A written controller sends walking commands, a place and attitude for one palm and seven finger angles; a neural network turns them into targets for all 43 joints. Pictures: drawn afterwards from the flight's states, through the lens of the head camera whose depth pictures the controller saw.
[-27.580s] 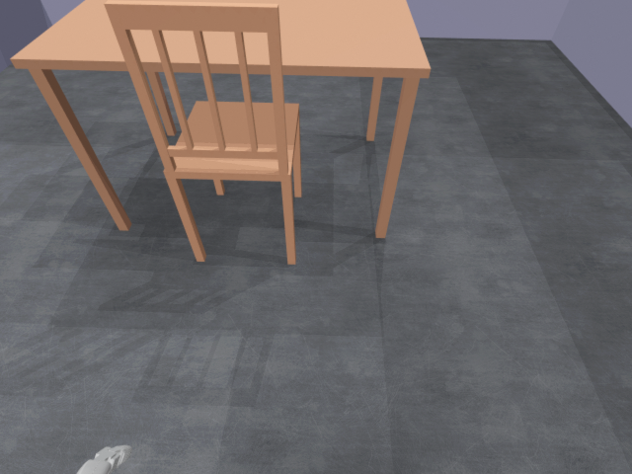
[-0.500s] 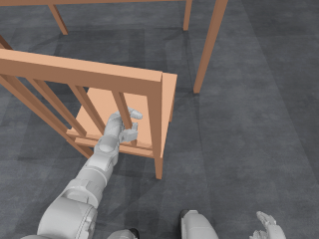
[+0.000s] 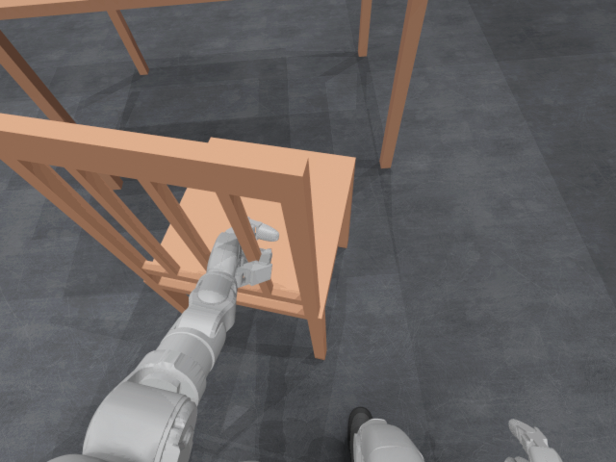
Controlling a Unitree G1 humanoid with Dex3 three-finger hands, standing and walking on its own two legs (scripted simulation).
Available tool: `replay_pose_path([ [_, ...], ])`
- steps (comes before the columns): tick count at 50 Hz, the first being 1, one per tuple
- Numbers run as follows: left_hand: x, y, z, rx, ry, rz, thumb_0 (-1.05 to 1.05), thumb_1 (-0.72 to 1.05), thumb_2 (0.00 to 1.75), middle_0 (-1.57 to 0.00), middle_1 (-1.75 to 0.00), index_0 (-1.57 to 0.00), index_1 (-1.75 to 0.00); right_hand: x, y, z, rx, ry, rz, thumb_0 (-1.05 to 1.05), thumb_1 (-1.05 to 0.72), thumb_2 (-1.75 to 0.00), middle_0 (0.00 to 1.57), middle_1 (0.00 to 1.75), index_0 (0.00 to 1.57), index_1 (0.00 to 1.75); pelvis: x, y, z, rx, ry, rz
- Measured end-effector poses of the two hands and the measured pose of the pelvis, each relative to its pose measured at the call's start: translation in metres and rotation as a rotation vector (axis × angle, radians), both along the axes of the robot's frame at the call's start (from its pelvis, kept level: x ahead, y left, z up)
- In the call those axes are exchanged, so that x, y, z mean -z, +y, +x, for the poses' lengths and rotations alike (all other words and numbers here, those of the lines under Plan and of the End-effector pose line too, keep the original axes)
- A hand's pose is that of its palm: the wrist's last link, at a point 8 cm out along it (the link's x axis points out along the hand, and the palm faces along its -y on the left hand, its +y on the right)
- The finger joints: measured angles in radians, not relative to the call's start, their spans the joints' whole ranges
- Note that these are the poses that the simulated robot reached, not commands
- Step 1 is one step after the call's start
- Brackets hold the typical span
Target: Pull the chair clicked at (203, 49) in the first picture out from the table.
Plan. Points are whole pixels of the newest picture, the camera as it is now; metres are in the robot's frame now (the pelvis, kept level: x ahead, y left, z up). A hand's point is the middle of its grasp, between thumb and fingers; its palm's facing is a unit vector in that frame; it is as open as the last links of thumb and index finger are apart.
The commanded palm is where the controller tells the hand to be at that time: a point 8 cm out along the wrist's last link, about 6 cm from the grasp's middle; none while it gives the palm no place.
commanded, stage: stop walking, hand still on the chair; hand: left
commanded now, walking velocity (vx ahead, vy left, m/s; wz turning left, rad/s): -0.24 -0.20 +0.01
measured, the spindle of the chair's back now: (192, 239) +0.43 +0.17 -0.05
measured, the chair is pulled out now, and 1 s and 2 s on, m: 0.53 0.63 0.63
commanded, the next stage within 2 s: open the thumb and straighten the fingers in 1.00 s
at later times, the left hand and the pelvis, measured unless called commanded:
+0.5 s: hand (256, 328) +0.29 +0.07 -0.05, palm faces -0.14 -0.98 -0.16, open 5.2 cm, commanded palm +0.28 +0.12 -0.04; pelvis -0.02 +0.00 +0.00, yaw -2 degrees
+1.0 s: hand (254, 330) +0.28 +0.07 -0.05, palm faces -0.23 -0.96 -0.17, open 5.1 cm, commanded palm +0.28 +0.13 -0.04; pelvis +0.00 +0.02 +0.00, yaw -2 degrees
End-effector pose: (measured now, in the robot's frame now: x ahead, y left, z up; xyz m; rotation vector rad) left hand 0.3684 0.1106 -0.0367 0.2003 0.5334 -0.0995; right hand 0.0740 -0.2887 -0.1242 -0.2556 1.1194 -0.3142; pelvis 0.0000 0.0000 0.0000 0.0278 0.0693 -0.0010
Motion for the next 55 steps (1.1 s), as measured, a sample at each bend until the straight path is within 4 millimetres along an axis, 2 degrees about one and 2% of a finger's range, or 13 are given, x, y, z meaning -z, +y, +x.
replay_pose_path([
  [6, -0.001, 0.009, -0.030, 0.041, -0.016, -0.013, 0.04, 0.75, 0.80, -0.24, -1.21, -0.49, -1.45, -0.004, 0.026, -0.026, 0.006, -0.007, 0.029, 0.00, -0.91, -0.90, 0.19, 0.30, 0.19, 0.30, 0.002, 0.008, -0.022, 0.020, -0.037, 0.009],
  [12, -0.002, 0.014, -0.061, 0.010, -0.004, -0.006, 0.04, 0.73, 0.80, -0.27, -1.18, -0.49, -1.45, 0.013, 0.058, -0.041, -0.010, -0.004, 0.173, 0.00, -0.91, -0.90, 0.20, 0.30, 0.20, 0.30, 0.004, -0.001, -0.026, 0.026, -0.086, -0.023],
  [16, -0.002, 0.013, -0.076, -0.017, 0.004, -0.006, 0.05, 0.71, 0.81, -0.28, -1.17, -0.49, -1.45, 0.017, 0.054, -0.040, 0.000, -0.019, 0.181, 0.00, -0.93, -0.90, 0.20, 0.30, 0.20, 0.30, 0.004, -0.006, -0.026, 0.018, -0.079, -0.024],
  [21, -0.002, 0.012, -0.088, -0.017, 0.007, -0.005, 0.05, 0.71, 0.82, -0.29, -1.17, -0.49, -1.45, 0.008, 0.041, -0.030, -0.013, -0.068, 0.123, 0.00, -0.92, -0.90, 0.20, 0.30, 0.20, 0.30, 0.002, -0.004, -0.025, 0.027, -0.076, -0.014],
  [29, -0.003, 0.013, -0.093, 0.010, 0.009, -0.003, 0.05, 0.71, 0.81, -0.28, -1.19, -0.49, -1.45, -0.007, 0.035, -0.008, -0.006, -0.138, 0.075, 0.00, -0.91, -0.90, 0.20, 0.30, 0.20, 0.30, -0.002, 0.004, -0.016, 0.034, -0.077, -0.014],
  [38, -0.002, 0.014, -0.092, 0.054, 0.002, 0.001, 0.05, 0.73, 0.80, -0.27, -1.23, -0.49, -1.45, -0.011, 0.057, 0.015, -0.022, -0.173, 0.090, 0.00, -0.91, -0.90, 0.20, 0.30, 0.20, 0.30, -0.002, 0.015, -0.011, 0.037, -0.078, -0.013],
  [47, -0.002, 0.014, -0.091, 0.079, -0.002, 0.002, 0.05, 0.73, 0.81, -0.26, -1.25, -0.49, -1.45, -0.005, 0.077, 0.018, -0.035, -0.139, 0.122, 0.00, -0.91, -0.90, 0.20, 0.30, 0.20, 0.30, -0.002, 0.022, -0.005, 0.031, -0.076, -0.013],
  [55, -0.002, 0.015, -0.091, 0.089, -0.007, 0.003, 0.05, 0.72, 0.82, -0.26, -1.27, -0.49, -1.45, -0.002, 0.078, 0.014, -0.033, -0.107, 0.120, 0.00, -0.91, -0.90, 0.20, 0.30, 0.20, 0.30, -0.001, 0.024, -0.003, 0.026, -0.076, -0.011],
])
